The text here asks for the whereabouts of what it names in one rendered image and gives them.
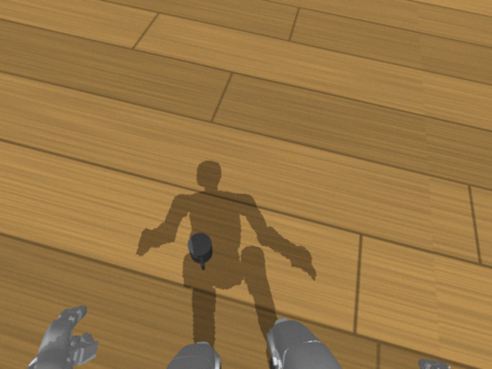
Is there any left robot hand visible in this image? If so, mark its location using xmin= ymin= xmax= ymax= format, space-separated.
xmin=38 ymin=306 xmax=98 ymax=367

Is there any mug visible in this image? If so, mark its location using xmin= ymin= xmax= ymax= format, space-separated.
xmin=188 ymin=233 xmax=213 ymax=270

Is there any left robot arm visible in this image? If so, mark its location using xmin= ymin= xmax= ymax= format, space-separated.
xmin=26 ymin=348 xmax=73 ymax=369

